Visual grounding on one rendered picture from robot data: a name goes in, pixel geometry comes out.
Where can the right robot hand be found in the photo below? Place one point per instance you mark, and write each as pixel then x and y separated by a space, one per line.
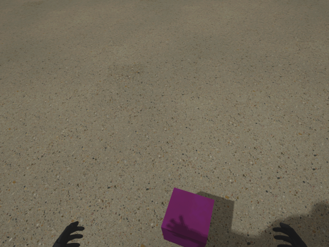
pixel 294 239

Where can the left robot hand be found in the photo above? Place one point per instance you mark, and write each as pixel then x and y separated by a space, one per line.
pixel 66 237

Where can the carton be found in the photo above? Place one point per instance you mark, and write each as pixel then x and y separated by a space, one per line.
pixel 187 219

